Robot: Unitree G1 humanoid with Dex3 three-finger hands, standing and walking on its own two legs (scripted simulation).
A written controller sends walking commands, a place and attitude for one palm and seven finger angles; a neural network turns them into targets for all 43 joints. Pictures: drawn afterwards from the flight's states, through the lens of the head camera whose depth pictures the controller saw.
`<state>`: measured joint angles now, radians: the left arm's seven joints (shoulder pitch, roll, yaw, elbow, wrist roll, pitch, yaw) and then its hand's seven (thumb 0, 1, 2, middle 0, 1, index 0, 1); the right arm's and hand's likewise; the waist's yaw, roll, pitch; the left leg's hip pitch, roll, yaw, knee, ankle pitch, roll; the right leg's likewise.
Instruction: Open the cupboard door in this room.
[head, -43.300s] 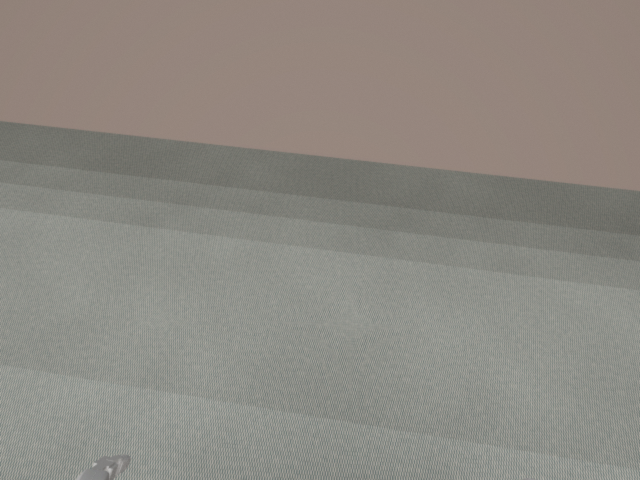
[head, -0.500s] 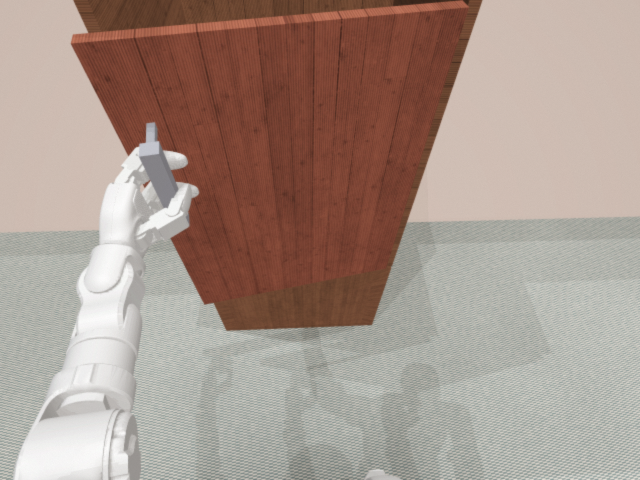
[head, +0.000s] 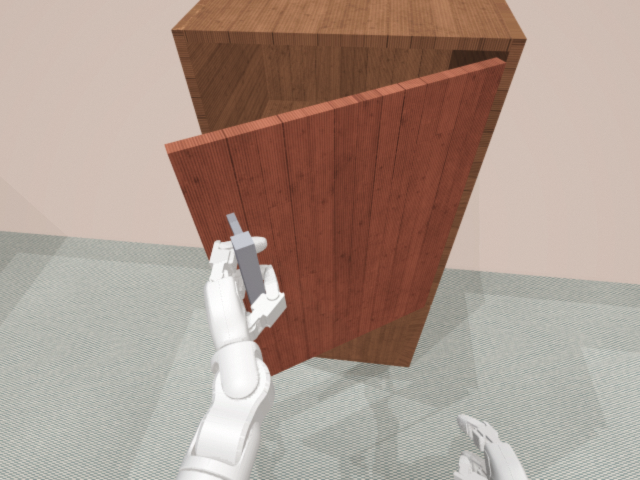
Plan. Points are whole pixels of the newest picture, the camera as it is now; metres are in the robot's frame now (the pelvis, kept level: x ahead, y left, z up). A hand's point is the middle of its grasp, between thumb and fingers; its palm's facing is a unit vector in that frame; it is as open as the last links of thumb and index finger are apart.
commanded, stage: pull the door open along its arc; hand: left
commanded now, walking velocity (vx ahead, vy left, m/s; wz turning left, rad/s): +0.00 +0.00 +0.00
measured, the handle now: (246, 264) +0.36 +0.12 +0.08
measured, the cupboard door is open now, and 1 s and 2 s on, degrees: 32 38 39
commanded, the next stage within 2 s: open thumb and fingers to let go in 0.08 s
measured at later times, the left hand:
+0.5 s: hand (289, 321) +0.28 +0.06 +0.08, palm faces +0.32 -0.95 -0.03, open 8.4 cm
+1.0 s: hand (287, 328) +0.27 +0.06 +0.08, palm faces +0.28 -0.96 -0.02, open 15.3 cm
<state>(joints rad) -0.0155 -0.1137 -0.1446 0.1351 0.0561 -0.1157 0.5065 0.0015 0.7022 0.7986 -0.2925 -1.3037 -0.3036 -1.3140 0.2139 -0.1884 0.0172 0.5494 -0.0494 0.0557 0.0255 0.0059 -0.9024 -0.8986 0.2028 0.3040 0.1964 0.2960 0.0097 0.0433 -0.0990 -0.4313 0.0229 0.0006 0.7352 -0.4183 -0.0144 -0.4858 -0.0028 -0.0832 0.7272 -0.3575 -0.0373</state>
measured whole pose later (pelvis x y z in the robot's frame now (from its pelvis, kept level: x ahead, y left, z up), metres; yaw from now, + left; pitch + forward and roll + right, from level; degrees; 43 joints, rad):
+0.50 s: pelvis -0.01 -0.02 +0.00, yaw +1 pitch +4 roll +1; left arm 0.05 -0.09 -0.20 0.10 0.06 -0.11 0.49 0.00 0.29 0.65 -0.35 -1.28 -0.38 -1.29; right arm 0.17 -0.19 0.03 0.58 -0.06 0.07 -0.02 0.01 -0.90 -0.90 0.20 0.30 0.20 0.30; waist 0.01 0.04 -0.07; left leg -0.39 0.03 -0.02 0.71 -0.39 -0.04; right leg -0.44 0.00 -0.10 0.72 -0.34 -0.06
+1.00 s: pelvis -0.03 +0.00 +0.00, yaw +0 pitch +3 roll +0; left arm 0.02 -0.10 -0.26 0.12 0.08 -0.11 0.54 -0.01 -0.49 0.31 -0.25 -0.69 -0.24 -0.68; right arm 0.18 -0.18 0.03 0.58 -0.06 0.05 -0.01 0.01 -0.90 -0.90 0.20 0.30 0.20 0.30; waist 0.00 0.03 -0.06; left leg -0.42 0.01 0.00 0.76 -0.40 -0.01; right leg -0.47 -0.01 -0.08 0.75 -0.33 -0.03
